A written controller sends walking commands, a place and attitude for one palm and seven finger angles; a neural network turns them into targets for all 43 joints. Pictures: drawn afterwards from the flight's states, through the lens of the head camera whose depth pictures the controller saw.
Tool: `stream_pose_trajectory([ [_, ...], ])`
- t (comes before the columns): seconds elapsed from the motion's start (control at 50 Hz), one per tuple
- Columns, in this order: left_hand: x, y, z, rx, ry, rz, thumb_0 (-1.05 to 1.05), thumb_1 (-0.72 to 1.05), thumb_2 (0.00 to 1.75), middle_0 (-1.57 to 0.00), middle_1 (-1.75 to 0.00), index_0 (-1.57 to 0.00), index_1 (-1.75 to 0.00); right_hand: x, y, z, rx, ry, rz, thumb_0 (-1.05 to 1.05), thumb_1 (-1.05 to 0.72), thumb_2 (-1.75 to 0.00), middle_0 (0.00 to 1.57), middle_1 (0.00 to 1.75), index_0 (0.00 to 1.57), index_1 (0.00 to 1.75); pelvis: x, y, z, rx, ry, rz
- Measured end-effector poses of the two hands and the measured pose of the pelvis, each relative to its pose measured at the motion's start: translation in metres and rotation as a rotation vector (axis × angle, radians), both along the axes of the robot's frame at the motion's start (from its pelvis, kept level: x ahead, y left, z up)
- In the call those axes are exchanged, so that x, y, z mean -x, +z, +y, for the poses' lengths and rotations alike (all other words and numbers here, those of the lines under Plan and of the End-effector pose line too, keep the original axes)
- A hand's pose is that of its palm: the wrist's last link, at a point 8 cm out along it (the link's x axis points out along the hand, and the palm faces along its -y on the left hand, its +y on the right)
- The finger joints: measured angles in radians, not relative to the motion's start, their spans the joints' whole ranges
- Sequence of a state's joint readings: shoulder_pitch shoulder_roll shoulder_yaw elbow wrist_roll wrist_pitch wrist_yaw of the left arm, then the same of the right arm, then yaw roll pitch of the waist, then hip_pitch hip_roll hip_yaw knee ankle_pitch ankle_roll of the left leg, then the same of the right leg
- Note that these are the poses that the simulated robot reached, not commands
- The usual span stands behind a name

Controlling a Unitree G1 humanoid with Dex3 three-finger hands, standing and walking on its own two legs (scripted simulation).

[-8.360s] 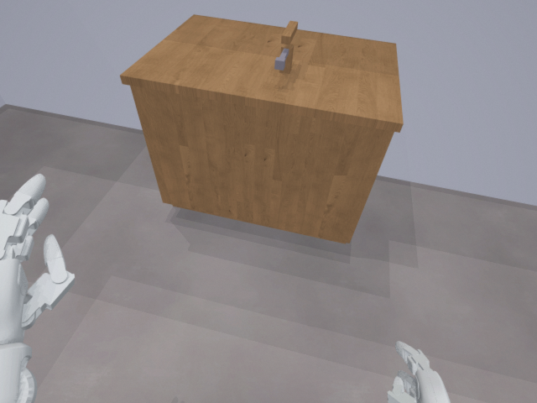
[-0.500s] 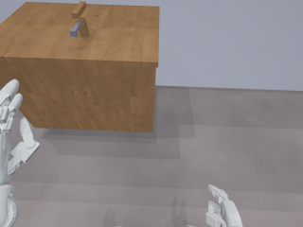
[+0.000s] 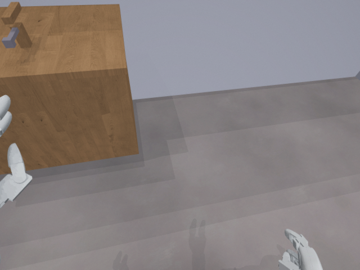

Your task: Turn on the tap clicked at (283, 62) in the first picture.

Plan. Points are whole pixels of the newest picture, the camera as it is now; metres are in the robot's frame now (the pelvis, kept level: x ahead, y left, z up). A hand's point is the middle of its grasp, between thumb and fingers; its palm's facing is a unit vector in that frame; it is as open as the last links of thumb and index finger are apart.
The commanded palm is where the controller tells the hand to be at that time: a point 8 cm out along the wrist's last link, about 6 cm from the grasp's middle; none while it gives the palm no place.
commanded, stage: take the last steps up to it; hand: left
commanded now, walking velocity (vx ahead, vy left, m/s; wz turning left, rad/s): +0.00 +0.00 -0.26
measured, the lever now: (9, 42) +0.79 +0.65 +0.04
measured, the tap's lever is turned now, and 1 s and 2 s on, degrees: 0 0 0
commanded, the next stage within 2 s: none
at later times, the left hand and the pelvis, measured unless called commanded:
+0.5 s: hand (28, 195) +0.19 +0.23 +0.17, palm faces +0.35 -0.82 -0.46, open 7.4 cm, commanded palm +0.14 +0.28 +0.19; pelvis -0.03 +0.00 +0.01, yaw -1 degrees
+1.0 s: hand (2, 157) +0.25 +0.31 +0.17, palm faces +0.40 -0.79 -0.46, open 7.4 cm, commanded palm +0.20 +0.34 +0.19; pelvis +0.04 +0.06 +0.01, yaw +0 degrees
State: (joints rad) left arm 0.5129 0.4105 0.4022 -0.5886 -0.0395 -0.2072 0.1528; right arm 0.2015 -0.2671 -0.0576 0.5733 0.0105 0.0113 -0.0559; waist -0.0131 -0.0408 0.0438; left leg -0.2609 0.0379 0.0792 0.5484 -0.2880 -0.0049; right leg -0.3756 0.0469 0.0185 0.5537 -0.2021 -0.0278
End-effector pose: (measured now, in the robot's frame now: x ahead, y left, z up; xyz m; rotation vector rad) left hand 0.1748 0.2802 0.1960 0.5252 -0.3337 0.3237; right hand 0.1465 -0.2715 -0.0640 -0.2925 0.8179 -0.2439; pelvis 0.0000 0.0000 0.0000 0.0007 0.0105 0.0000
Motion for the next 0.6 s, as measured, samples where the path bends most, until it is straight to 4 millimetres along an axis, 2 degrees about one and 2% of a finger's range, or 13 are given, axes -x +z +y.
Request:
stream_pose_trajectory([
  [0.1,0.008,-0.005,0.004,0.041,0.017,-0.006,0.01,0.89,0.90,-0.22,-0.30,-0.21,-0.30,0.008,0.006,0.030,-0.072,0.020,-0.080,0.01,-0.91,-0.90,0.20,0.30,0.20,0.30,0.011,0.005,0.001,0.018,-0.039,-0.020],
  [0.16,0.012,-0.004,-0.006,0.067,0.008,-0.003,0.01,0.89,0.90,-0.21,-0.30,-0.21,-0.30,0.015,0.002,0.047,-0.140,0.045,-0.100,0.01,-0.91,-0.90,0.20,0.30,0.20,0.30,0.018,0.007,-0.002,0.035,-0.056,-0.023],
  [0.22,0.014,-0.003,-0.022,0.050,-0.015,-0.007,0.01,0.89,0.90,-0.21,-0.30,-0.20,-0.30,0.024,-0.010,0.055,-0.192,0.059,-0.105,0.01,-0.91,-0.90,0.20,0.30,0.20,0.30,0.024,0.002,-0.009,0.029,-0.065,-0.023],
  [0.3,0.014,-0.004,-0.037,0.025,-0.040,-0.004,0.01,0.89,0.90,-0.21,-0.30,-0.21,-0.30,0.038,-0.030,0.049,-0.213,0.050,-0.053,0.01,-0.90,-0.90,0.21,0.30,0.21,0.30,0.034,-0.004,-0.015,0.028,-0.050,-0.027],
  [0.36,0.016,-0.003,-0.035,0.026,-0.039,0.022,0.01,0.89,0.90,-0.22,-0.30,-0.21,-0.30,0.054,-0.035,0.037,-0.192,0.018,0.022,0.01,-0.90,-0.89,0.21,0.30,0.21,0.30,0.035,0.002,-0.013,0.015,-0.042,-0.019],
  [0.48,0.022,-0.003,-0.013,0.000,-0.010,0.075,0.01,0.89,0.90,-0.22,-0.30,-0.21,-0.30,0.073,-0.025,0.014,-0.095,-0.041,0.105,0.01,-0.91,-0.90,0.20,0.30,0.20,0.30,0.029,0.010,-0.002,-0.007,-0.030,0.001],
  [0.54,0.021,-0.004,0.001,0.006,-0.004,0.046,0.01,0.89,0.90,-0.22,-0.30,-0.21,-0.30,0.071,-0.021,0.011,-0.029,-0.042,0.108,0.01,-0.91,-0.90,0.20,0.30,0.20,0.30,0.023,0.006,0.012,0.001,-0.020,-0.004],
  [0.6,0.016,-0.007,0.017,0.012,-0.001,0.000,0.01,0.89,0.90,-0.22,-0.30,-0.21,-0.30,0.059,-0.020,0.018,0.004,-0.060,0.073,0.01,-0.91,-0.90,0.20,0.30,0.20,0.30,0.017,-0.002,0.027,-0.007,-0.024,-0.023],
])
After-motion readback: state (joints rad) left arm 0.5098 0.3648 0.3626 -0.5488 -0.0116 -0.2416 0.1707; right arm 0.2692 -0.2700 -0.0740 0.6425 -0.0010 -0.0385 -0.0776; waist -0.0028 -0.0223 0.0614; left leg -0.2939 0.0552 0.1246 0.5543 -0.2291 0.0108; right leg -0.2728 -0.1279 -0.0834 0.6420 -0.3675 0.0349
